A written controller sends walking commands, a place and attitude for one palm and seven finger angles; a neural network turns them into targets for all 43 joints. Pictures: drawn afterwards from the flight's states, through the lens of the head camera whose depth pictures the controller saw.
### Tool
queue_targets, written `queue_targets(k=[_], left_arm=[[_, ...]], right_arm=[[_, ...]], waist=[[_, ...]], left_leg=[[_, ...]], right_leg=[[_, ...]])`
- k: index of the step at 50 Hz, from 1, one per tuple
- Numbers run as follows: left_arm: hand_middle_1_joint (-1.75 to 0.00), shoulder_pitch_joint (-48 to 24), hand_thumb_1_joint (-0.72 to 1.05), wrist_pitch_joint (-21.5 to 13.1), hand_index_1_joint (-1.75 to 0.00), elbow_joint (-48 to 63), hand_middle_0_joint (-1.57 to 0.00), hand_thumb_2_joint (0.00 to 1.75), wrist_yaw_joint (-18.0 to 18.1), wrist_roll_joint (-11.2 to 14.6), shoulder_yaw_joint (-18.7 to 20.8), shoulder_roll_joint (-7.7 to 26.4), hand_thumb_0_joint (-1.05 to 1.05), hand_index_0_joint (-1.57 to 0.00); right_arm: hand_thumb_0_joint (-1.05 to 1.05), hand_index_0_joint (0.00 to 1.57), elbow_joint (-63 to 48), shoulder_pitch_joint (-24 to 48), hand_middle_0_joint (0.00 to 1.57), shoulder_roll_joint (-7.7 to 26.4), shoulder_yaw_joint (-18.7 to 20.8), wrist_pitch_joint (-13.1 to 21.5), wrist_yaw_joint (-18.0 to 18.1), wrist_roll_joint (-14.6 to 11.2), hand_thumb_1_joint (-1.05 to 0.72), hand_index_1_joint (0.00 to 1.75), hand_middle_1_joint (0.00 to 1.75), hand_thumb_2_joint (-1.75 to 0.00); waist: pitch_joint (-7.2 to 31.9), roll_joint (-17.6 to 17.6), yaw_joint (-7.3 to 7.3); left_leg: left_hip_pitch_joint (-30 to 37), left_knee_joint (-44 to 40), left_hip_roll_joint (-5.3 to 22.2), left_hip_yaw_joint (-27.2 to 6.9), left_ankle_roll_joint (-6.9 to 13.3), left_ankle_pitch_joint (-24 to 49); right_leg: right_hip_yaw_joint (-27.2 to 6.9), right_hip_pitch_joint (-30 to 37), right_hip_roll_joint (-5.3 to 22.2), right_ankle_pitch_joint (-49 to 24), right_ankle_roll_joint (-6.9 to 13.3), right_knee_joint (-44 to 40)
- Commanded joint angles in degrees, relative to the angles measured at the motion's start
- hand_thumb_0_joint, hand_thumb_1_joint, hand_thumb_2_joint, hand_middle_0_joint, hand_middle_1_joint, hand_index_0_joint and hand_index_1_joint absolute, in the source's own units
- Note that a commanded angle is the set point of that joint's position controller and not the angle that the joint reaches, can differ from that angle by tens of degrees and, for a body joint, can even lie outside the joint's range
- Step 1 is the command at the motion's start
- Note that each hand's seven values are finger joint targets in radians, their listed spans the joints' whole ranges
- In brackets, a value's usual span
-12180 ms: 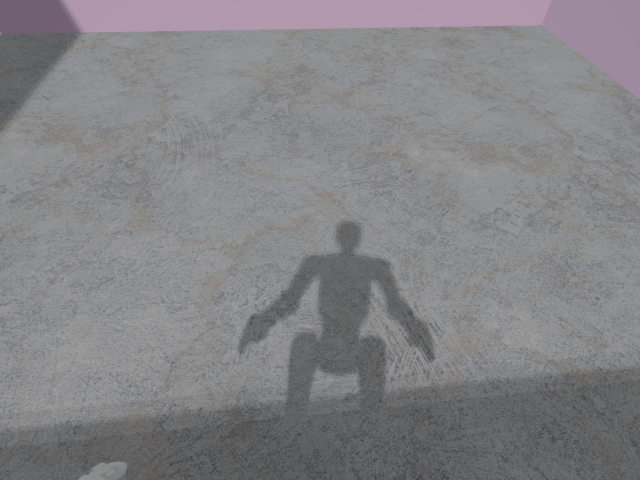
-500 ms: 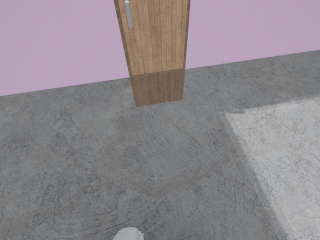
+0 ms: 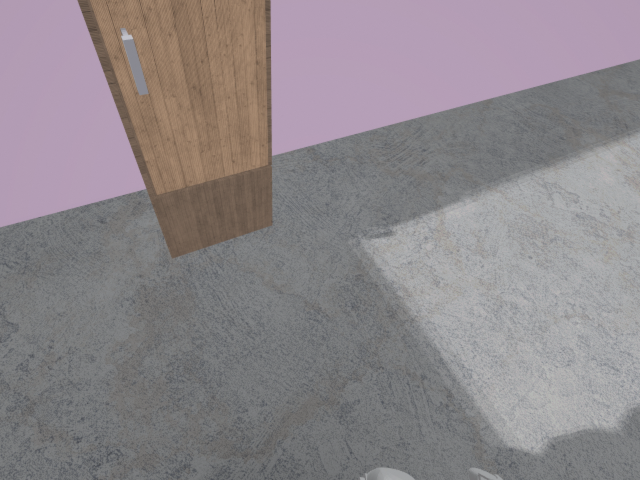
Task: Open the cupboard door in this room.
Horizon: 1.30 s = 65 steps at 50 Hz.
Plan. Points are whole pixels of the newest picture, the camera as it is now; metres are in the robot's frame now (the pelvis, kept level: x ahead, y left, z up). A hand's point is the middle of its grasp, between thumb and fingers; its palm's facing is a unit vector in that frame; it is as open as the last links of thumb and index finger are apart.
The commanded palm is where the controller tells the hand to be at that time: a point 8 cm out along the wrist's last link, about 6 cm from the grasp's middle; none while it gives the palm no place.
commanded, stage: walk to a spot facing it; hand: left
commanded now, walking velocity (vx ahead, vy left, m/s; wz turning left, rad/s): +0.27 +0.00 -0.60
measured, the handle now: (133, 61) +0.87 +0.50 +0.01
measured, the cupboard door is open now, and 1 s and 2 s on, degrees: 0 0 0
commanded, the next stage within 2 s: turn to face it in 1.50 s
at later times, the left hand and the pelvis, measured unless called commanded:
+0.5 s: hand (306, 321) +0.39 +0.05 -0.17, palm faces -0.38 -0.91 -0.18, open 7.4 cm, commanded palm none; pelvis +0.18 -0.05 -0.02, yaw -18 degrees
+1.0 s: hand (251, 305) +0.41 +0.16 -0.18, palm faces -0.47 -0.85 -0.23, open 7.4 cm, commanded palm none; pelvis +0.26 -0.01 +0.00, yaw -35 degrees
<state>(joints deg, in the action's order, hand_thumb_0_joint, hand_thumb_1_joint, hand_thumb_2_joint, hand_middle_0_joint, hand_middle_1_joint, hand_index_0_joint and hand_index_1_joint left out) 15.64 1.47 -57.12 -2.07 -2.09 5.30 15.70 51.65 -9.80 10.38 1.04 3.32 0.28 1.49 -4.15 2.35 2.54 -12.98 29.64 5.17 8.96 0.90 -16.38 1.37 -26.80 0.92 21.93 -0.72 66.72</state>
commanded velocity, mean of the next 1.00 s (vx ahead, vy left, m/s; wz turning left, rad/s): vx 0.06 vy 0.00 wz -0.60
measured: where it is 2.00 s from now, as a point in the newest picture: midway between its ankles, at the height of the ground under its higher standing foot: (334, 465)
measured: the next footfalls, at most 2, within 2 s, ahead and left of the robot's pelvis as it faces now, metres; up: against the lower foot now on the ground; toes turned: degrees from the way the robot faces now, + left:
right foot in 0.40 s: +0.26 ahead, -0.15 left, +0.00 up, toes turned -22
left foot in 0.86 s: +0.35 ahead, +0.05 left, +0.00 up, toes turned -27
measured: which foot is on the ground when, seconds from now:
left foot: down 0.00-0.38, up 0.40-0.84, down 0.86-1.00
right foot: up 0.00-0.38, down 0.40-0.86, up 0.88-1.00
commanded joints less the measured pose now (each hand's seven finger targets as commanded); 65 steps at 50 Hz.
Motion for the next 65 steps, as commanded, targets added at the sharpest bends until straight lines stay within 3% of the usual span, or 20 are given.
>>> queue_targets(k=[1, 11, 15, 17, 18, 19, 20, 22, 24, 27, 30, 37, 41, 42, 43, 44, 46, 49, 60, 65], left_arm=[[-0.3, -2.45, 0.9, -0.89, -0.3, 6.1, -0.2, 0.9, -0.91, 0.21, 0.07, -0.54, 0.0, -0.2], [-0.3, -20.44, 0.9, -0.47, -0.3, 11.0, -0.2, 0.9, -1.37, 0.23, -1.64, -2.55, 0.0, -0.2], [-0.3, -19.12, 0.9, -1.5, -0.3, 10.96, -0.2, 0.9, -1.03, 0.42, -1.65, -1.9, 0.0, -0.2], [-0.3, -8.75, 0.9, -2.57, -0.3, 8.02, -0.2, 0.9, -0.44, 0.18, -0.82, 0.83, 0.0, -0.2], [-0.3, 0.83, 0.9, -3.3, -0.3, 5.24, -0.2, 0.9, 0.07, 0.2, 0.29, 4.7, 0.0, -0.2], [-0.3, 7.35, 0.9, -3.78, -0.3, 3.38, -0.2, 0.9, 1.0, 0.61, 1.5, 12.06, 0.0, -0.2], [-0.3, 9.68, 0.9, -3.6, -0.3, 2.22, -0.2, 0.9, 1.86, 2.39, 1.95, 15.17, 0.0, -0.2], [-0.3, 3.37, 0.9, -2.94, -0.3, 5.2, -0.2, 0.9, 2.92, 2.53, 1.49, 12.81, 0.0, -0.2], [-0.3, -4.04, 0.9, -2.75, -0.3, 6.82, -0.2, 0.9, 3.58, 2.52, 0.36, 8.84, 0.0, -0.2], [-0.3, -10.83, 0.9, -2.84, -0.3, 8.3, -0.2, 0.9, 3.54, 1.3, -0.11, 7.04, 0.0, -0.2], [-0.3, -10.84, 0.9, -2.32, -0.3, 8.49, -0.2, 0.9, 2.71, 1.2, -0.02, 6.87, 0.0, -0.2], [-0.3, -5.2, 0.9, -1.29, -0.3, 9.22, -0.2, 0.9, 2.51, 0.83, 1.06, 8.34, 0.0, -0.2], [-0.3, -5.6, 0.9, -0.39, -0.3, 9.81, -0.2, 0.9, 2.76, 1.17, 1.31, 8.84, 0.0, -0.2], [-0.3, -6.38, 0.9, -0.21, -0.3, 10.6, -0.2, 0.9, 2.76, 1.63, 0.99, 7.8, 0.0, -0.2], [-0.3, -4.56, 0.9, 0.01, -0.3, 11.66, -0.2, 0.9, 2.26, 2.15, 0.45, 4.31, 0.0, -0.2], [-0.3, -2.06, 0.9, 0.02, -0.3, 11.54, -0.2, 0.9, 1.78, 1.47, 0.35, 4.24, 0.0, -0.2], [-0.3, -3.46, 0.9, 0.72, -0.3, 10.15, -0.2, 0.9, 1.41, 0.78, 1.62, 6.84, 0.0, -0.2], [-0.3, -1.32, 0.9, 1.17, -0.3, 9.16, -0.2, 0.9, 0.55, 0.77, 1.59, 4.63, 0.0, -0.2], [-0.3, -10.34, 0.9, 1.34, -0.3, 10.41, -0.2, 0.9, 0.02, 1.11, -0.04, 1.06, 0.0, -0.2], [-0.3, -7.5, 0.9, 0.12, -0.3, 9.46, -0.2, 0.9, 0.43, 1.17, -0.03, 1.87, 0.0, -0.2]], right_arm=[[0.0, 0.2, 0.36, -7.88, 0.2, 7.79, 2.31, 1.28, 1.08, -0.37, -0.9, 0.3, 0.3, -0.9], [0.0, 0.2, 6.88, -20.37, 0.2, 7.11, 2.53, 1.22, 1.21, 0.32, -0.9, 0.3, 0.3, -0.9], [0.0, 0.2, 6.69, -19.54, 0.2, 9.1, 3.26, 0.5, 1.26, 0.11, -0.9, 0.3, 0.3, -0.9], [0.0, 0.2, 5.69, -18.36, 0.2, 11.22, 3.84, 0.24, 1.05, -0.56, -0.9, 0.3, 0.3, -0.9], [0.0, 0.2, 4.4, -16.26, 0.2, 11.53, 3.95, 0.19, 0.62, -1.33, -0.9, 0.3, 0.3, -0.9], [0.0, 0.2, 2.63, -17.3, 0.2, 7.49, 3.16, -0.14, 0.31, -2.45, -0.9, 0.3, 0.3, -0.9], [0.0, 0.2, 0.58, -13.52, 0.2, 7.22, 2.85, -0.09, 1.07, -2.18, -0.9, 0.3, 0.3, -0.9], [0.0, 0.2, -0.64, -9.82, 0.2, 8.18, 2.96, -0.68, 1.51, -1.77, -0.9, 0.3, 0.3, -0.9], [0.0, 0.2, 0.03, -7.46, 0.2, 7.42, 2.6, -2.51, 1.39, -0.61, -0.9, 0.3, 0.3, -0.9], [0.0, 0.2, 1.13, -12.09, 0.2, 5.33, 2.17, -4.85, 1.31, -0.37, -0.9, 0.3, 0.3, -0.9], [0.0, 0.2, -0.5, -9.14, 0.2, 6.23, 2.54, -5.54, 0.87, -0.07, -0.9, 0.3, 0.3, -0.9], [0.0, 0.2, -6.05, 3.32, 0.2, 6.86, 2.66, -4.27, 0.69, -0.78, -0.9, 0.3, 0.3, -0.9], [0.0, 0.2, -6.17, 1.1, 0.2, 7.79, 2.9, -3.68, 1.28, -1.44, -0.9, 0.3, 0.3, -0.9], [0.0, 0.2, -5.48, -1.75, 0.2, 9.57, 3.17, -3.1, 1.51, -1.33, -0.9, 0.3, 0.3, -0.9], [0.0, 0.2, -5.98, -2.19, 0.2, 14.54, 4.02, -2.75, 1.52, -0.55, -0.9, 0.3, 0.3, -0.9], [0.0, 0.2, -7.05, -0.58, 0.2, 17.18, 4.44, -3.53, 1.03, -0.46, -0.9, 0.3, 0.3, -0.9], [0.0, 0.2, -8.37, 3.77, 0.2, 13.2, 3.37, -3.38, 1.43, -0.31, -0.9, 0.3, 0.3, -0.9], [0.0, 0.2, -7.86, 3.74, 0.2, 10.92, 2.91, -2.81, 1.35, -0.13, -0.9, 0.3, 0.3, -0.9], [0.0, 0.2, -1.87, -6.97, 0.2, 12.86, 5.2, -2.84, 0.91, -0.03, -0.9, 0.3, 0.3, -0.9], [0.0, 0.2, -1.04, -6.0, 0.2, 13.95, 5.96, -3.1, 0.41, -0.01, -0.9, 0.3, 0.3, -0.9]], waist=[[1.69, -10.17, -2.13], [-3.09, -9.66, -6.69], [-0.79, -11.46, -5.35], [6.21, -11.71, -0.36], [12.31, -10.09, 4.59], [20.36, 2.64, 6.12], [24.96, 4.52, 6.15], [19.61, 4.1, 4.02], [10.7, -4.71, -0.54], [7.99, -0.98, -6.05], [5.45, 5.39, -5.76], [7.03, 5.73, -1.42], [9.19, 5.81, -2.9], [10.58, 2.04, -4.47], [11.27, -13.31, -4.17], [10.11, -20.71, -3.15], [5.51, -13.74, -2.02], [4.79, -10.21, -1.11], [6.08, -15.17, -5.72], [7.53, -15.95, -3.49]], left_leg=[[7.28, -16.64, 14.01, -7.28, 1.84, 12.63], [16.62, -14.4, 15.06, 1.83, 3.62, 30.91], [18.71, -5.83, 14.63, 7.35, 2.91, 52.42], [16.24, 9.23, 12.89, 9.12, 0.37, 59.27], [5.58, 21.66, 12.43, 9.45, -2.0, 48.84], [-15.97, 40.03, 4.8, 7.53, -5.17, -6.31], [-23.57, 53.42, 0.81, 0.74, -6.13, -23.53], [-26.32, 54.87, 3.46, -8.52, -6.04, -14.43], [-21.65, 47.88, 5.85, -8.88, -6.05, -8.97], [-13.09, 38.53, 4.8, -7.0, -6.92, -6.88], [-13.52, 35.8, 2.86, -6.94, -6.84, -2.19], [-11.55, 18.13, -1.52, -7.37, -5.92, -5.65], [-0.98, 0.66, -3.31, -8.37, -4.62, -1.45], [8.41, -7.63, 0.1, -10.38, -3.35, 3.39], [16.64, -12.54, 13.79, -22.86, 0.96, 10.73], [12.74, -13.44, 23.62, -27.42, 6.08, 14.53], [2.6, -13.75, 19.47, -22.21, 5.83, 12.64], [4.27, -11.45, 13.41, -10.28, 4.14, 19.36], [12.58, -6.72, 16.3, -1.17, 5.86, 33.35], [8.4, 1.09, 16.24, 2.72, 1.77, 31.87]], right_leg=[[-1.36, -11.16, 4.62, -8.73, -1.13, 5.68], [4.94, -15.65, 4.15, -10.93, -0.74, -14.4], [9.36, -5.76, -0.88, -8.01, 2.37, -27.38], [10.81, 10.2, -4.11, -12.12, 3.83, -35.6], [7.88, 29.09, -0.89, -22.82, 5.22, -39.41], [-13.46, 50.6, 16.85, -53.34, 12.06, -35.11], [-22.15, 53.83, 25.55, -83.88, 17.85, -32.43], [-21.42, 44.93, 22.29, -69.35, 17.98, -35.87], [-14.98, 26.58, 17.71, -55.31, 13.88, -40.86], [-9.41, 9.55, 12.55, -43.12, 11.4, -44.52], [-12.22, 4.05, 9.08, -25.53, 10.31, -48.29], [-20.79, 11.42, 9.27, -28.79, 11.23, -44.15], [-24.16, 11.47, 8.24, -31.09, 8.27, -39.24], [-21.62, 5.44, 4.93, -26.24, 5.54, -34.71], [-13.46, -5.57, -3.57, -5.93, 1.58, -24.9], [-4.8, -8.52, -3.93, 13.14, -0.94, -10.67], [-5.9, -6.99, -1.36, 8.76, -2.38, 1.38], [-3.34, -7.02, 0.16, 1.45, -3.51, 6.18], [3.34, -2.69, 2.51, 4.67, -3.72, -13.93], [5.98, 10.1, -0.06, -3.96, -0.54, -33.97]])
